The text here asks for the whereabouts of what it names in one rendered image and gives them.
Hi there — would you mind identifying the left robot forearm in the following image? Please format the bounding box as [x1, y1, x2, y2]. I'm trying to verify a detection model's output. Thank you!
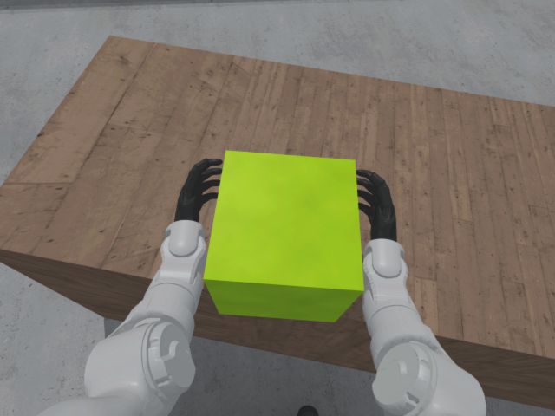
[84, 220, 206, 397]

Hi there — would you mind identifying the left robot upper arm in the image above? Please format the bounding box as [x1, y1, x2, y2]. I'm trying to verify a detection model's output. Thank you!
[36, 321, 195, 416]

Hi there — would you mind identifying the right robot upper arm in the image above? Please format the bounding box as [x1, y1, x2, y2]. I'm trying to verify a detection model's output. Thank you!
[372, 342, 486, 416]

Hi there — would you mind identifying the pedestal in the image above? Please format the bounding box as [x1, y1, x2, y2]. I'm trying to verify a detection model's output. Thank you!
[0, 36, 555, 410]

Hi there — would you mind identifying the robot left hand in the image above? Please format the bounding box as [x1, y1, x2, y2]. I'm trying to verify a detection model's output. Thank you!
[174, 159, 223, 222]

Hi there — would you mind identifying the carton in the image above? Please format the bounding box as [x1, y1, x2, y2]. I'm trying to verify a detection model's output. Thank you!
[203, 150, 364, 322]

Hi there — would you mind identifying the right robot forearm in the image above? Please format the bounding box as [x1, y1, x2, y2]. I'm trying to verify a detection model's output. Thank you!
[362, 239, 458, 371]

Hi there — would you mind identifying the robot right hand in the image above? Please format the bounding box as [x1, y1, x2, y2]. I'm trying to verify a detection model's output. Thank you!
[356, 170, 397, 242]

